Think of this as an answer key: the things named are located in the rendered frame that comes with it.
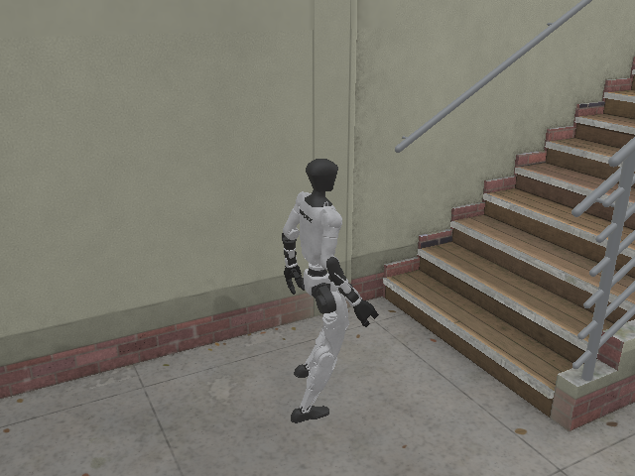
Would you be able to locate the stairs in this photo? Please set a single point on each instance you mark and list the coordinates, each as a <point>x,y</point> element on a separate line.
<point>530,346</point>

